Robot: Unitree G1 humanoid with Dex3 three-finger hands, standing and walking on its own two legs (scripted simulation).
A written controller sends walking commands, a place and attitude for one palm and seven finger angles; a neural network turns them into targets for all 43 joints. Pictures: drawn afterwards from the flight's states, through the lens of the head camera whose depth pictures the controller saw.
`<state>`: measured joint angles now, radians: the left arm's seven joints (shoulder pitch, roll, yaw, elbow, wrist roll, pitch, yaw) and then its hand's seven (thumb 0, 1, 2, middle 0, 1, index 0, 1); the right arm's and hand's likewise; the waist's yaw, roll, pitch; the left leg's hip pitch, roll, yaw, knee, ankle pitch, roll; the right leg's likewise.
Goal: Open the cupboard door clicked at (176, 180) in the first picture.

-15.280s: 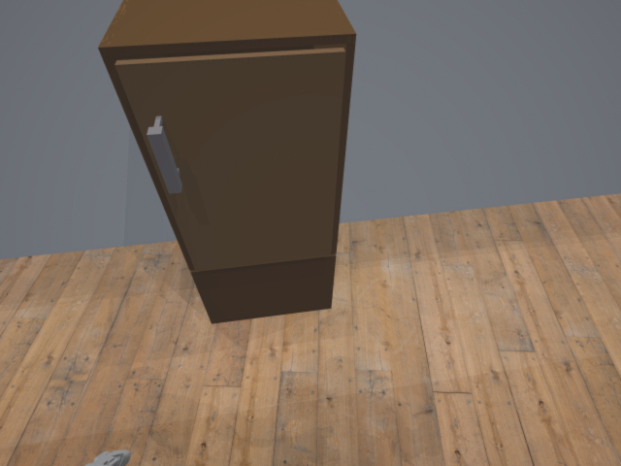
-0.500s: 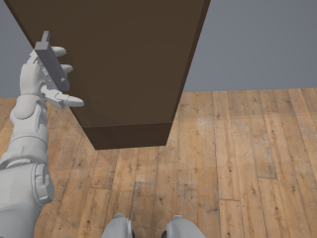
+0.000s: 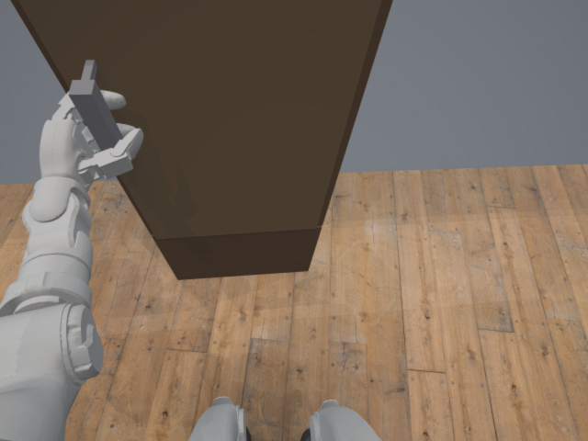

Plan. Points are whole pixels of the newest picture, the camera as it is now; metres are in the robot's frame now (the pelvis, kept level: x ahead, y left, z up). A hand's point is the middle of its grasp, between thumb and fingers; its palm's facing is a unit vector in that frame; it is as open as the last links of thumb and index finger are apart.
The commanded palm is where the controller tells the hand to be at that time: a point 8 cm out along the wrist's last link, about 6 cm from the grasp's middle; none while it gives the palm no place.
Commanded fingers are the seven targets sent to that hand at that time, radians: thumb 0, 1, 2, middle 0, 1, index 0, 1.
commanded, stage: close the thumb around the handle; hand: left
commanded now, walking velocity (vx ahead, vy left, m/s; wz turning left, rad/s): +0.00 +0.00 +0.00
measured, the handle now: (107, 118) +0.54 +0.23 +0.08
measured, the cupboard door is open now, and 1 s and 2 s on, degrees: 1 32 47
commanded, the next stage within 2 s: pull the door open along its arc in 0.18 s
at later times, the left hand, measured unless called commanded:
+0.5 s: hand (120, 157) +0.47 +0.21 +0.08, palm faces +0.05 -1.00 -0.01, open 6.1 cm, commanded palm +0.42 +0.25 +0.08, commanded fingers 0.00 0.90 0.90 -0.40 -1.35 -0.40 -1.35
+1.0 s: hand (182, 265) +0.32 +0.11 +0.08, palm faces +0.40 -0.91 +0.08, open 6.5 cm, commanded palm +0.25 +0.16 +0.08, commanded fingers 0.00 0.90 0.90 -0.40 -1.35 -0.40 -1.35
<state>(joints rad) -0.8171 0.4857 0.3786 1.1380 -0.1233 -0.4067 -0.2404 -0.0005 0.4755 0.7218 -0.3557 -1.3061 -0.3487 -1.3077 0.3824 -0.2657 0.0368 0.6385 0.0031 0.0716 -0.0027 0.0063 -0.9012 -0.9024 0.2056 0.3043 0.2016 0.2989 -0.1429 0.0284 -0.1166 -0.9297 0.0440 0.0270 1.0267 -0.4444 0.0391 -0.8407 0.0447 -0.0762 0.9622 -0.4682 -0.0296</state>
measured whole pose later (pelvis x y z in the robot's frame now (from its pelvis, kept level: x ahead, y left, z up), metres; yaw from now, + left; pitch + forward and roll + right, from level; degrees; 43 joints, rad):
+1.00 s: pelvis +0.01 -0.01 +0.01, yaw +1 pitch +12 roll -1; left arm 0.06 -0.06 -0.05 0.13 -0.03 -0.27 0.41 0.03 0.63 0.73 -0.31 -1.32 -0.33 -1.30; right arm 0.20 -0.20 0.01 0.51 -0.04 0.04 0.07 0.01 -0.90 -0.90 0.20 0.30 0.20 0.30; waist 0.00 0.03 -0.15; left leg -0.71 0.01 0.04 0.94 -0.44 0.02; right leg -0.64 0.02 -0.06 0.93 -0.49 -0.04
